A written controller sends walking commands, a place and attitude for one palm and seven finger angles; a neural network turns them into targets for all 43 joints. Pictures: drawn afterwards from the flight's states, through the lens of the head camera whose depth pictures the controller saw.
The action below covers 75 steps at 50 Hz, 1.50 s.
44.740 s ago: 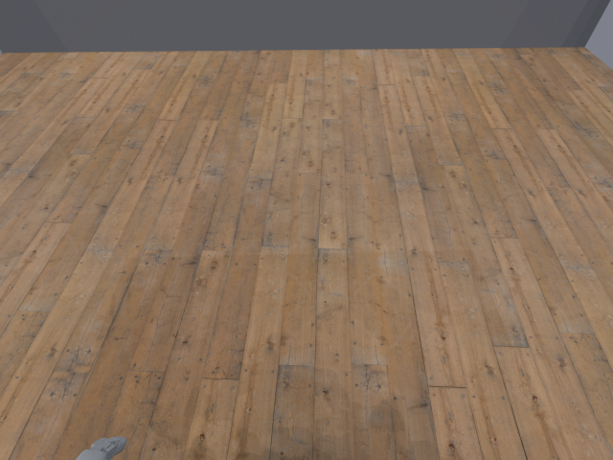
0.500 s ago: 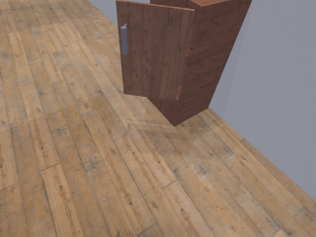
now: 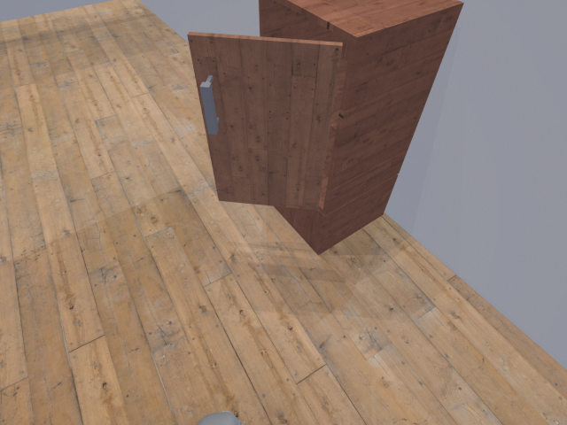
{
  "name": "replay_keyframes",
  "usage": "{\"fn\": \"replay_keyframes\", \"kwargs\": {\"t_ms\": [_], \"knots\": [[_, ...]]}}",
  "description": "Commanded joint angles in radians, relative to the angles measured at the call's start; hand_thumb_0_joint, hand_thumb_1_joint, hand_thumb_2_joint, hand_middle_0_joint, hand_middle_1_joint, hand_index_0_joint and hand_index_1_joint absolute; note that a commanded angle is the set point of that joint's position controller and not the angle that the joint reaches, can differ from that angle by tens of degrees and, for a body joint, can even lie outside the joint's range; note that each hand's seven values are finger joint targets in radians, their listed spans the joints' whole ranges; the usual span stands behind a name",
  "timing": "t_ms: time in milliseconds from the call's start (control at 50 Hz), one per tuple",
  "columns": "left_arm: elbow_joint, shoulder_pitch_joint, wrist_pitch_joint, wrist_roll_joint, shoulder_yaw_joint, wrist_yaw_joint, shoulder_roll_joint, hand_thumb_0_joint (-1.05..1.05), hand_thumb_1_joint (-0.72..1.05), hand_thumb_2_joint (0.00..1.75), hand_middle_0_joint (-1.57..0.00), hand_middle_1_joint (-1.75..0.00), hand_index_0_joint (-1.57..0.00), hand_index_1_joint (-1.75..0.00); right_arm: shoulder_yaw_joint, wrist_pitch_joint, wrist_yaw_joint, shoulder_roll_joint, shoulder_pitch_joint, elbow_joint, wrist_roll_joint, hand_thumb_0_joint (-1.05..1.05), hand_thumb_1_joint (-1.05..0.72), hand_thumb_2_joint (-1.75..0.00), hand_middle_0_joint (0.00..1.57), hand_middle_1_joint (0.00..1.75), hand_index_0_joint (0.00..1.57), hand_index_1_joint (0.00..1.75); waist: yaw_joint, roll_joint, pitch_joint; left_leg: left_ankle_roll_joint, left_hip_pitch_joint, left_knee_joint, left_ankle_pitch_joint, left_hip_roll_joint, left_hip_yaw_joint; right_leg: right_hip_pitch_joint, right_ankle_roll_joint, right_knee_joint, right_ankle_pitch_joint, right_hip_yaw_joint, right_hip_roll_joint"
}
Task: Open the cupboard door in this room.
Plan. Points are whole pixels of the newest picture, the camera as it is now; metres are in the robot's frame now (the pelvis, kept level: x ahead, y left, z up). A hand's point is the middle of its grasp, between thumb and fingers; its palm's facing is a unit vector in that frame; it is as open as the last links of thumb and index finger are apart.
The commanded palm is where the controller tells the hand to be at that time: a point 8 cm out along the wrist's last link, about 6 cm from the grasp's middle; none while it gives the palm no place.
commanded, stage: take the last steps up to it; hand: left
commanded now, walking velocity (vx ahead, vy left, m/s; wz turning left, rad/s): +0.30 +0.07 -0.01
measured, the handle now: (211, 105) +0.87 +0.23 -0.05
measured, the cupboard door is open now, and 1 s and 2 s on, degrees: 48 48 48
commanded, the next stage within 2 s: come to a stop and stand still in 0.60 s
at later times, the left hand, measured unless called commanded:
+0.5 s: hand (165, 358) +0.25 +0.22 -0.16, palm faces -0.03 -0.98 -0.18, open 7.4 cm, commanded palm none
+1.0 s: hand (175, 321) +0.33 +0.23 -0.19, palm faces -0.01 -0.98 -0.18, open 7.3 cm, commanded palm none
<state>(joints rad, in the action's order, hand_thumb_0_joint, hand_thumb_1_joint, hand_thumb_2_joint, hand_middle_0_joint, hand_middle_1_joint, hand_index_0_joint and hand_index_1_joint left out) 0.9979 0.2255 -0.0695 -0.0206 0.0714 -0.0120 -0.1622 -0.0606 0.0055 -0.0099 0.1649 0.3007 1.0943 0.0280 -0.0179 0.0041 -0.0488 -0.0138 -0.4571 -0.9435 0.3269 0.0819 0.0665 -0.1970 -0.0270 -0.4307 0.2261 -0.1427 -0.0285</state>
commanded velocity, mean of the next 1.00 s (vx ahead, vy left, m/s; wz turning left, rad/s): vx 0.07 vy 0.01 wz -0.01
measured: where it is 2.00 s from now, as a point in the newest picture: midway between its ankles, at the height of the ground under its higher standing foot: (280, 410)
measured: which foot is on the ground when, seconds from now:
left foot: up 0.00-0.14, down 0.16-0.58, up 0.60-0.84, down 0.86-1.00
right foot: down 0.00-0.18, up 0.20-0.54, down 0.56-0.94, up 0.96-1.00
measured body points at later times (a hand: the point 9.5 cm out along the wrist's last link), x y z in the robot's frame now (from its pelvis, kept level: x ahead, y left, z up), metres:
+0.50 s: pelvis +0.17 +0.04 +0.00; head +0.20 +0.04 +0.45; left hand +0.25 +0.27 -0.15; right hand +0.16 -0.19 -0.16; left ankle +0.15 +0.14 -0.74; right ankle +0.23 -0.08 -0.71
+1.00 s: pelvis +0.30 +0.05 -0.01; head +0.33 +0.07 +0.44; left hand +0.33 +0.28 -0.18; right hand +0.37 -0.18 -0.15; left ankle +0.34 +0.15 -0.74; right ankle +0.25 -0.07 -0.73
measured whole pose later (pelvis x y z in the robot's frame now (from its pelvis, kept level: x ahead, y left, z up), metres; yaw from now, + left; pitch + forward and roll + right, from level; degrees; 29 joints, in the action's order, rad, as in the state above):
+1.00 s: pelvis +0.30 +0.05 -0.01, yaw -4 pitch +0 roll +0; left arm 1.06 0.23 0.04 -0.01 0.03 -0.03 -0.19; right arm -0.02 0.00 0.04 0.15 0.13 1.03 0.02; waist 0.03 -0.05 -0.07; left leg 0.04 -0.31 -0.53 0.22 0.03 0.11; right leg -0.24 0.02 -0.66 0.45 -0.06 -0.04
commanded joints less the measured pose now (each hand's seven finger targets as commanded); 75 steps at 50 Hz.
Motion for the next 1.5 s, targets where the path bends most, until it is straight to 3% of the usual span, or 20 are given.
{"fn": "replay_keyframes", "kwargs": {"t_ms": [0, 100, 140, 160, 180, 300, 500, 540, 580, 740, 780, 840, 980, 1100, 1160, 1180, 1200, 1280, 1360, 1480], "knots": [[0.017, 0.098, -0.011, -0.002, 0.015, 0.011, -0.142, 0.00, 0.90, 0.90, -0.20, -0.30, -0.20, -0.30, 0.004, 0.024, -0.020, 0.002, -0.039, -0.092, -0.003, 0.00, -0.90, -0.90, 0.20, 0.30, 0.20, 0.30, 0.039, -0.114, -0.002, -0.018, -0.004, 0.219, -0.075, 0.003, 0.026, 0.013, -0.126, 0.258, 0.001, 0.192, -0.260], [0.033, 0.079, 0.010, 0.001, 0.018, 0.018, -0.163, 0.00, 0.90, 0.90, -0.20, -0.30, -0.20, -0.30, -0.003, 0.047, -0.017, 0.065, -0.009, -0.094, -0.001, 0.00, -0.90, -0.90, 0.20, 0.30, 0.20, 0.30, -0.005, -0.065, -0.004, -0.007, 0.295, 0.454, -0.126, -0.055, 0.077, -0.119, -0.075, 0.124, 0.138, 0.133, -0.204], [0.000, 0.072, 0.019, 0.003, 0.005, 0.027, -0.093, 0.00, 0.90, 0.90, -0.20, -0.30, -0.20, -0.30, -0.037, 0.055, 0.006, 0.210, 0.174, -0.055, 0.011, 0.00, -0.90, -0.90, 0.20, 0.30, 0.20, 0.30, -0.087, 0.228, 0.048, 0.095, 0.536, 0.585, 0.060, 0.181, -0.267, -0.371, -0.005, -0.292, 0.243, 0.016, -0.048], [-0.047, 0.025, 0.016, 0.006, -0.004, 0.029, -0.073, 0.00, 0.90, 0.90, -0.20, -0.30, -0.20, -0.30, -0.043, 0.049, 0.022, 0.266, 0.275, -0.049, 0.016, 0.00, -0.90, -0.90, 0.20, 0.30, 0.20, 0.30, -0.120, 0.272, 0.077, 0.197, 0.548, 0.725, 0.136, 0.335, -0.503, -0.460, 0.011, -0.564, 0.360, 0.016, 0.018], [-0.048, -0.006, 0.015, -0.003, -0.005, 0.023, -0.081, 0.00, 0.90, 0.90, -0.20, -0.30, -0.20, -0.30, -0.036, 0.047, 0.025, 0.246, 0.228, -0.055, 0.012, 0.00, -0.90, -0.90, 0.20, 0.30, 0.20, 0.30, -0.099, 0.195, 0.062, 0.224, 0.471, 0.743, 0.183, 0.348, -0.510, -0.492, -0.011, -0.721, 0.333, 0.098, -0.029], [-0.001, 0.051, 0.038, -0.006, -0.009, 0.037, -0.058, 0.00, 0.90, 0.90, -0.20, -0.30, -0.20, -0.30, 0.004, 0.078, 0.033, 0.133, 0.050, -0.088, -0.001, 0.00, -0.90, -0.90, 0.20, 0.30, 0.20, 0.30, 0.013, 0.067, 0.058, 0.172, 0.326, 0.758, -0.169, 0.219, -0.154, -0.381, 0.022, -0.615, 0.083, 0.113, -0.098], [-0.008, 0.044, 0.037, -0.008, -0.004, 0.031, -0.085, 0.00, 0.90, 0.90, -0.20, -0.30, -0.20, -0.30, 0.004, 0.049, 0.025, 0.120, 0.041, -0.043, -0.004, 0.00, -0.90, -0.90, 0.20, 0.30, 0.20, 0.30, 0.057, 0.029, 0.010, 0.113, 0.188, 0.585, -0.079, 0.118, -0.025, 0.035, 0.012, -0.075, -0.024, 0.037, -0.022], [0.035, 0.184, 0.023, -0.008, 0.020, 0.018, -0.205, 0.00, 0.90, 0.90, -0.20, -0.30, -0.20, -0.30, 0.015, 0.046, 0.013, 0.062, 0.039, -0.063, -0.013, 0.00, -0.90, -0.90, 0.20, 0.30, 0.20, 0.30, 0.111, -0.237, 0.026, 0.023, -0.085, 0.260, 0.137, -0.062, 0.111, 0.287, -0.101, 0.101, 0.028, 0.382, -0.270], [0.037, 0.205, 0.017, 0.002, 0.023, 0.003, -0.218, 0.00, 0.90, 0.90, -0.20, -0.30, -0.20, -0.30, 0.006, 0.036, 0.016, 0.086, -0.023, -0.086, -0.010, 0.00, -0.90, -0.90, 0.20, 0.30, 0.20, 0.30, 0.117, -0.279, 0.030, 0.014, -0.161, -0.065, 0.278, -0.028, -0.012, 0.226, -0.208, 0.220, 0.030, 0.559, -0.390], [0.016, 0.033, 0.009, 0.001, -0.007, -0.008, -0.116, 0.00, 0.90, 0.90, -0.20, -0.30, -0.20, -0.30, 0.029, 0.016, 0.016, -0.015, 0.014, -0.037, -0.016, 0.00, -0.90, -0.90, 0.20, 0.30, 0.20, 0.30, 0.017, -0.094, 0.073, -0.034, 0.122, 0.299, -0.034, -0.040, 0.021, 0.059, -0.134, 0.108, -0.536, 0.153, -0.221], [0.026, 0.004, 0.023, 0.012, -0.013, -0.015, -0.132, 0.00, 0.90, 0.90, -0.20, -0.30, -0.20, -0.30, 0.035, 0.012, 0.021, 0.006, 0.054, -0.022, -0.015, 0.00, -0.90, -0.90, 0.20, 0.30, 0.20, 0.30, -0.007, -0.090, 0.094, -0.035, 0.260, 0.478, -0.232, -0.057, 0.015, 0.021, -0.077, 0.029, -0.487, 0.124, -0.182], [0.025, 0.059, 0.056, 0.010, -0.030, -0.031, -0.089, 0.00, 0.90, 0.90, -0.20, -0.30, -0.20, -0.30, 0.011, 0.014, 0.037, 0.142, 0.024, -0.049, -0.015, 0.00, -0.90, -0.90, 0.20, 0.30, 0.20, 0.30, 0.020, 0.056, 0.093, 0.071, 0.292, 0.507, -0.688, 0.161, -0.154, -0.029, 0.023, -0.046, -0.044, 0.082, -0.067], [-0.004, 0.049, 0.109, 0.013, -0.010, -0.020, -0.123, 0.00, 0.90, 0.90, -0.20, -0.30, -0.20, -0.30, -0.020, -0.016, 0.072, 0.214, -0.040, -0.093, -0.004, 0.00, -0.90, -0.90, 0.20, 0.30, 0.20, 0.30, -0.006, 0.164, 0.147, 0.231, 0.423, 0.522, -1.009, 0.277, -0.234, -0.186, 0.041, -0.438, 0.360, 0.139, -0.005], [-0.035, 0.079, 0.112, 0.009, -0.004, -0.014, -0.094, 0.00, 0.90, 0.90, -0.20, -0.30, -0.20, -0.30, -0.034, -0.027, 0.061, 0.215, -0.123, -0.135, -0.002, 0.00, -0.90, -0.90, 0.20, 0.30, 0.20, 0.30, 0.020, 0.156, 0.171, 0.189, 0.309, 0.525, -0.690, 0.231, -0.172, -0.071, 0.035, -0.293, 0.214, 0.112, 0.010], [-0.035, 0.179, 0.079, 0.000, -0.033, -0.046, -0.092, 0.00, 0.90, 0.90, -0.20, -0.30, -0.20, -0.30, -0.034, -0.006, 0.051, 0.213, -0.191, -0.200, -0.037, 0.00, -0.90, -0.90, 0.20, 0.30, 0.20, 0.30, 0.076, -0.001, 0.185, 0.055, 0.351, 0.311, -0.498, 0.133, -0.054, -0.072, 0.041, 0.135, -0.102, 0.207, -0.061], [-0.117, 0.050, 0.075, -0.013, -0.020, -0.045, -0.198, 0.00, 0.90, 0.90, -0.20, -0.30, -0.20, -0.30, -0.021, -0.021, 0.020, 0.128, -0.112, -0.240, -0.028, 0.00, -0.90, -0.90, 0.20, 0.30, 0.20, 0.30, -0.009, -0.170, 0.096, 0.016, 0.115, 0.251, -0.022, -0.012, 0.012, -0.084, -0.028, 0.115, -0.025, 0.350, -0.172], [-0.135, 0.035, 0.070, -0.017, -0.025, -0.040, -0.231, 0.00, 0.90, 0.90, -0.20, -0.30, -0.20, -0.30, -0.011, -0.029, 0.006, 0.100, -0.128, -0.251, -0.013, 0.00, -0.90, -0.90, 0.20, 0.30, 0.20, 0.30, 0.009, -0.086, 0.072, 0.003, 0.118, 0.160, 0.085, -0.058, 0.023, -0.157, -0.096, 0.109, 0.050, 0.384, -0.212], [-0.168, 0.005, 0.049, -0.012, -0.018, -0.048, -0.192, 0.00, 0.90, 0.90, -0.20, -0.30, -0.20, -0.30, 0.002, -0.022, 0.011, 0.083, -0.063, -0.271, -0.015, 0.00, -0.90, -0.90, 0.20, 0.30, 0.20, 0.30, -0.020, -0.193, 0.074, 0.027, 0.101, 0.218, 0.044, -0.048, -0.018, -0.077, -0.132, -0.033, -0.308, 0.281, -0.175], [-0.156, 0.048, 0.078, 0.002, -0.035, -0.039, -0.131, 0.00, 0.90, 0.90, -0.20, -0.30, -0.20, -0.30, 0.011, 0.003, 0.014, 0.155, -0.017, -0.234, -0.001, 0.00, -0.90, -0.90, 0.20, 0.30, 0.20, 0.30, 0.007, 0.251, -0.013, 0.122, 0.161, 0.593, -0.134, 0.127, -0.271, -0.185, 0.002, -0.187, 0.229, 0.114, 0.020], [-0.099, 0.080, 0.058, 0.001, -0.044, -0.021, -0.162, 0.00, 0.90, 0.90, -0.20, -0.30, -0.20, -0.30, 0.026, -0.007, 0.017, 0.117, -0.046, -0.209, -0.006, 0.00, -0.90, -0.90, 0.20, 0.30, 0.20, 0.30, 0.020, -0.082, -0.023, 0.053, 0.093, 0.486, 0.092, -0.021, -0.084, -0.138, -0.044, 0.086, 0.333, 0.302, -0.087]]}}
